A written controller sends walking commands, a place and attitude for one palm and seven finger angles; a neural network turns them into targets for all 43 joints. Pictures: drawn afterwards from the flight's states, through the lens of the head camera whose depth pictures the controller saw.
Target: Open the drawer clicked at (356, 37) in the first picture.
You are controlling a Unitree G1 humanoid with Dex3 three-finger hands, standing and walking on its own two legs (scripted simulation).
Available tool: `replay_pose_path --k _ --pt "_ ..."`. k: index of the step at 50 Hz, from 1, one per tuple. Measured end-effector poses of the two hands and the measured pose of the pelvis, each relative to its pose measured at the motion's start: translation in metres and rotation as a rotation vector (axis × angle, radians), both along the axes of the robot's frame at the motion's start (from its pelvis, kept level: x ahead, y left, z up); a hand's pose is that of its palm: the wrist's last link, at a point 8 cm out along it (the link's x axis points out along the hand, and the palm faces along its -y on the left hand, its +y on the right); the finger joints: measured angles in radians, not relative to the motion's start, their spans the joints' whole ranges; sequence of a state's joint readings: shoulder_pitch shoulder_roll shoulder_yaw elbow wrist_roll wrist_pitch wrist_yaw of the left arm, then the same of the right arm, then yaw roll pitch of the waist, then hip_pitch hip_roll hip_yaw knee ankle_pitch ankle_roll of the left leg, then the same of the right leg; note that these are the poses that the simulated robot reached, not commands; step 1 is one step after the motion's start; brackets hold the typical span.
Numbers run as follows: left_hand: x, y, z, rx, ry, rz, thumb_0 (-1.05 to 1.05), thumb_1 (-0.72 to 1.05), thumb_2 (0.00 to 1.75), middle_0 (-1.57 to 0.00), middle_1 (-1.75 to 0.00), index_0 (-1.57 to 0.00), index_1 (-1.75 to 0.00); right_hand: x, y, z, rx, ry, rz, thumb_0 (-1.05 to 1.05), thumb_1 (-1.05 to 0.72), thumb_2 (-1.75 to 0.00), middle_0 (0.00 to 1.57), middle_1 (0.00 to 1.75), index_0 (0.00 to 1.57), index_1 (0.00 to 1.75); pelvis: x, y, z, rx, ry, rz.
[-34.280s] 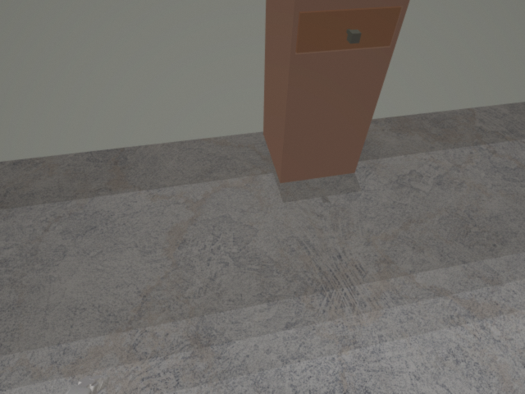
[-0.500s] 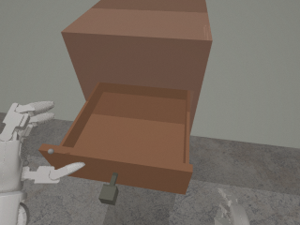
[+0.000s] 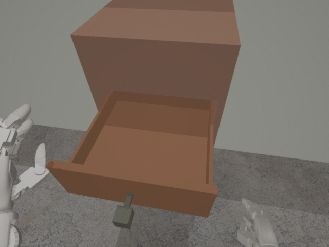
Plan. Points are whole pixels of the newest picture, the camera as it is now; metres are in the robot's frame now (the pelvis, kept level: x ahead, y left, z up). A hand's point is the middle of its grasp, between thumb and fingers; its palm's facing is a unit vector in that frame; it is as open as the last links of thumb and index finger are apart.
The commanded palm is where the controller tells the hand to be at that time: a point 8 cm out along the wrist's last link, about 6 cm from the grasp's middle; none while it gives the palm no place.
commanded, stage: draw the hand back to the body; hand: left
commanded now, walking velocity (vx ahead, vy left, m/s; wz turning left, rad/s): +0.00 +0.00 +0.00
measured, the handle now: (126, 208) +0.20 +0.12 +0.01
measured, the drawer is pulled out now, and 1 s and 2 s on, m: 0.29 0.29 0.29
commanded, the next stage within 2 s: step back with the hand held close in 0.12 s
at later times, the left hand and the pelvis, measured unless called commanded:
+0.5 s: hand (44, 192) +0.16 +0.23 +0.16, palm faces +0.35 -0.80 -0.49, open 7.4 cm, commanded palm +0.08 +0.28 +0.20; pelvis -0.04 +0.00 -0.01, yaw +2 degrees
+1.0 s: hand out of the picture +0.06 +0.21 +0.18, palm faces +0.45 -0.80 -0.41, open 7.4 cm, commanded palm -0.01 +0.25 +0.20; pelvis -0.13 -0.03 -0.02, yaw +3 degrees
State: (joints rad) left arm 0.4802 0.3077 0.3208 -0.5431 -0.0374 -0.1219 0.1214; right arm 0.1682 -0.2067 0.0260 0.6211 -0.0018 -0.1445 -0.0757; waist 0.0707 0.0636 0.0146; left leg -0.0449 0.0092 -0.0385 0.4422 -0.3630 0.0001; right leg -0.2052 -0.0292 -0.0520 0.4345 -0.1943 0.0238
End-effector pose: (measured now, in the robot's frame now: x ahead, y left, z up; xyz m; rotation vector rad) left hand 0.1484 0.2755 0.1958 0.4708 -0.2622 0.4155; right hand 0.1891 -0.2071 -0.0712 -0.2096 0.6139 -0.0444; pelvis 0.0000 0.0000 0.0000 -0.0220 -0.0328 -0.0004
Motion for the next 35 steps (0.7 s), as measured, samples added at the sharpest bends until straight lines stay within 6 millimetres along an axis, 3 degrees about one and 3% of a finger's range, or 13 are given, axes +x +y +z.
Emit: replay_pose_path --k 16,22,27,35 --pt "-0.011 -0.005 0.008 0.078 -0.025 -0.006 0.02 0.88 0.9 -0.21 -0.3 -0.21 -0.31 -0.023 -0.015 -0.005 -0.022 0.041 -0.025 0.02 -0.9 -0.9 0.21 0.3 0.21 0.3 -0.014 -0.008 -0.002 0.003 0.018 0.022" --pt "-0.016 -0.007 -0.009 0.085 0.032 -0.056 0.01 0.89 0.9 -0.21 -0.3 -0.21 -0.31 -0.048 -0.036 -0.005 -0.078 0.089 -0.1 0.02 -0.9 -0.9 0.21 0.3 0.21 0.3 -0.03 -0.004 -0.006 0.008 0.06 0.032" --pt "-0.035 -0.006 -0.019 0.106 0.077 -0.091 0.02 0.89 0.9 -0.22 -0.3 -0.21 -0.31 -0.074 -0.045 -0.001 -0.112 0.104 -0.137 0.02 -0.9 -0.9 0.2 0.3 0.21 0.29 -0.044 -0.005 -0.01 0.019 0.065 0.035" --pt "-0.077 -0.015 0.001 0.164 -0.106 -0.076 0.02 0.89 0.9 -0.22 -0.3 -0.21 -0.31 -0.105 -0.042 -0.002 -0.113 0.05 -0.09 0.02 -0.9 -0.9 0.2 0.3 0.2 0.29 -0.069 -0.019 -0.018 0.034 0.035 0.029"
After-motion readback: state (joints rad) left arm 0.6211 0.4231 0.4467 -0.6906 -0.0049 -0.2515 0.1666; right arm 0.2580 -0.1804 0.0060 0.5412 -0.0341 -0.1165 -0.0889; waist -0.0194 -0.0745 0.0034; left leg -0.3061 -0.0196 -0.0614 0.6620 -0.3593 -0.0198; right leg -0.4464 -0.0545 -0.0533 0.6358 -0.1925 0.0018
